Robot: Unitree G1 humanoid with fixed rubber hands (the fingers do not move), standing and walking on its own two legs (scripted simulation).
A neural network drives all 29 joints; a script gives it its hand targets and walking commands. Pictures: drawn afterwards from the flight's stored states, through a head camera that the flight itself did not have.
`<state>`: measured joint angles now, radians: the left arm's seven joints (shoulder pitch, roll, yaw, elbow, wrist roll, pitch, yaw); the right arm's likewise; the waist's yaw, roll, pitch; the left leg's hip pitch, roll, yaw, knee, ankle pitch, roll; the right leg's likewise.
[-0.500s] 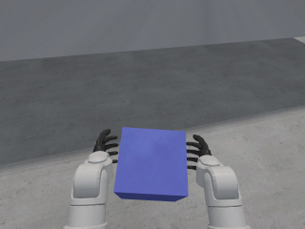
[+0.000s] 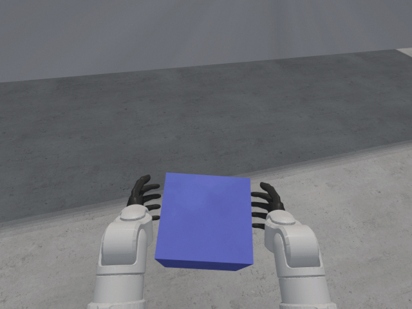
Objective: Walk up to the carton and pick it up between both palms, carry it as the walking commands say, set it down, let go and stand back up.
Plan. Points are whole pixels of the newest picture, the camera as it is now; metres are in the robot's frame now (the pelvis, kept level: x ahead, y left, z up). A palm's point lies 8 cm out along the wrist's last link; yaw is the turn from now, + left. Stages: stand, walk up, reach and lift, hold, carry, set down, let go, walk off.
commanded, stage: carry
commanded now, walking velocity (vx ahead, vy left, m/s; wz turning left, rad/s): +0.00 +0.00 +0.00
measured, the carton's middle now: (204, 226) +0.32 +0.01 -0.02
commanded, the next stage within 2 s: none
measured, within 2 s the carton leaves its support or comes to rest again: neither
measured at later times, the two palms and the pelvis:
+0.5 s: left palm (146, 211) +0.30 +0.12 +0.08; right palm (283, 216) +0.29 -0.14 +0.08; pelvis +0.00 -0.01 +0.00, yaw -1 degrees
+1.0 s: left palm (162, 230) +0.26 +0.09 +0.06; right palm (304, 234) +0.25 -0.17 +0.07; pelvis -0.03 -0.05 -0.02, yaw +1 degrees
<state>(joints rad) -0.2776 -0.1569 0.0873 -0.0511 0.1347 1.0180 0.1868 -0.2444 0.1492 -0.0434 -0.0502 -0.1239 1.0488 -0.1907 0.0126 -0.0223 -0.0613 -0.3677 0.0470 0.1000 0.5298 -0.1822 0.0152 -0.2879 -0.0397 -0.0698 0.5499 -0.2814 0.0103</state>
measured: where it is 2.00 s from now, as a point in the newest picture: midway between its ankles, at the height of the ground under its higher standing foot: outside the picture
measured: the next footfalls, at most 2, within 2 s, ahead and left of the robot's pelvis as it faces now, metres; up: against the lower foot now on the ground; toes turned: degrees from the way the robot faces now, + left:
left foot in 0.96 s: +0.04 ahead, +0.05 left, +0.00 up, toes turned +11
right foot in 1.36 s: -0.02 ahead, -0.27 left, +0.00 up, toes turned -10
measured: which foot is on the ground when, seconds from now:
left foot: down 0.00-0.80, up 0.82-0.94, down 0.96-1.00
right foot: down 0.00-1.00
